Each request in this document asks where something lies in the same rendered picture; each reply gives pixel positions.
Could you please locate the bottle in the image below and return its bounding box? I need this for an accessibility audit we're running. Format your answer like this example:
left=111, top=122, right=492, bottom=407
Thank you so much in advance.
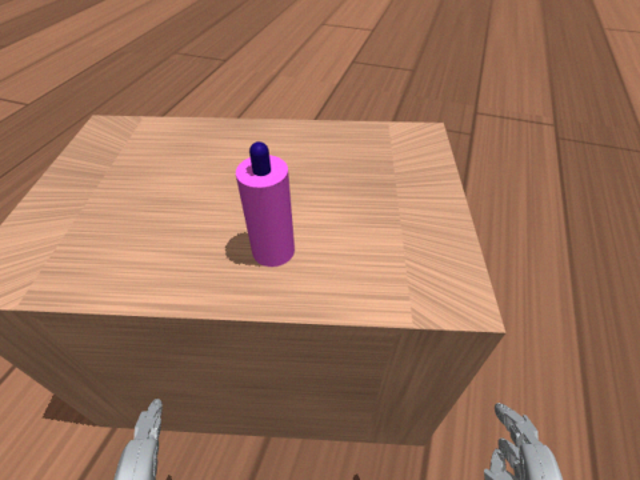
left=236, top=142, right=295, bottom=267

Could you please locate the right robot hand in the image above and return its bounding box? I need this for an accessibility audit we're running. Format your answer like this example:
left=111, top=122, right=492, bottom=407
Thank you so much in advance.
left=484, top=403, right=563, bottom=480

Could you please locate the left robot hand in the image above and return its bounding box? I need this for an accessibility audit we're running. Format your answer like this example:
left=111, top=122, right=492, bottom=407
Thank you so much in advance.
left=114, top=399, right=162, bottom=480

